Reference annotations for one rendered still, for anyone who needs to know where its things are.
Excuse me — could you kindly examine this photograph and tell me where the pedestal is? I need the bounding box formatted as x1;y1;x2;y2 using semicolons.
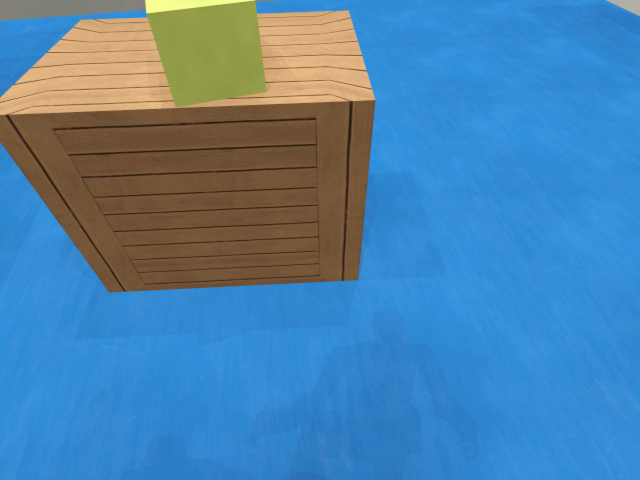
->
0;11;375;293

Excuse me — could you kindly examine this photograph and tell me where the carton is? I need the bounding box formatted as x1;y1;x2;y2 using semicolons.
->
145;0;267;107

